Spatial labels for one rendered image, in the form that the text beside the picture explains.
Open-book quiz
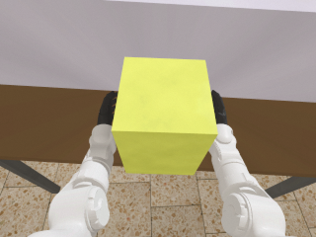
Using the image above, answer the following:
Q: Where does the robot right forearm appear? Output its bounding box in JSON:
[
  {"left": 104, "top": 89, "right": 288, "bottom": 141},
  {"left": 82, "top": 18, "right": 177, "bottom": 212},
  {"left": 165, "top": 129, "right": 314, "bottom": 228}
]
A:
[{"left": 208, "top": 123, "right": 286, "bottom": 229}]

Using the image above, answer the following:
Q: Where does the robot right hand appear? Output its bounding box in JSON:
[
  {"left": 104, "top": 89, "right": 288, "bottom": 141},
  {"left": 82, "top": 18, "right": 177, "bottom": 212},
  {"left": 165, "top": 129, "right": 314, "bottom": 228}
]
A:
[{"left": 211, "top": 90, "right": 228, "bottom": 125}]

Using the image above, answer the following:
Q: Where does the table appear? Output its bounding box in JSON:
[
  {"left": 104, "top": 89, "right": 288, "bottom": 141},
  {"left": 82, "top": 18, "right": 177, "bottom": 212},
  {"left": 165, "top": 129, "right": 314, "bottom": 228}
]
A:
[{"left": 0, "top": 84, "right": 316, "bottom": 199}]

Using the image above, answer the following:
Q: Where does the right robot upper arm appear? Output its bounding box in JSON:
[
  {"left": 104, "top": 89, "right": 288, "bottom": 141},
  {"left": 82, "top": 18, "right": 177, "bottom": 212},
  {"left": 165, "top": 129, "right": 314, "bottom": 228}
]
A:
[{"left": 221, "top": 192, "right": 296, "bottom": 237}]

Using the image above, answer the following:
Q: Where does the carton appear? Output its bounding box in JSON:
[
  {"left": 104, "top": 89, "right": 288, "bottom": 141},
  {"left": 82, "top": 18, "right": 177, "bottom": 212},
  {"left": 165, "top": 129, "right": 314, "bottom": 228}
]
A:
[{"left": 112, "top": 56, "right": 218, "bottom": 176}]

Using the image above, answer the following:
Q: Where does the robot left forearm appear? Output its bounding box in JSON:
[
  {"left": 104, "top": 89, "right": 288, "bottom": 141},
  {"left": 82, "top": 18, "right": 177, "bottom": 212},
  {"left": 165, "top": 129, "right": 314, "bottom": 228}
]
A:
[{"left": 47, "top": 123, "right": 117, "bottom": 228}]

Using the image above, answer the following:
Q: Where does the left robot upper arm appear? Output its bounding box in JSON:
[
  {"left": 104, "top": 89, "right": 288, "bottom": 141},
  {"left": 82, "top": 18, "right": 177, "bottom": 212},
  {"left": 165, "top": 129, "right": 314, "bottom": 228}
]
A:
[{"left": 28, "top": 186, "right": 110, "bottom": 237}]

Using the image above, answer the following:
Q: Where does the robot left hand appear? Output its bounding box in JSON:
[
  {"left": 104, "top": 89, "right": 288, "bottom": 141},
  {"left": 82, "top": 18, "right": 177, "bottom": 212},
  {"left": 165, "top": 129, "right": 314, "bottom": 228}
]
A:
[{"left": 97, "top": 91, "right": 119, "bottom": 125}]

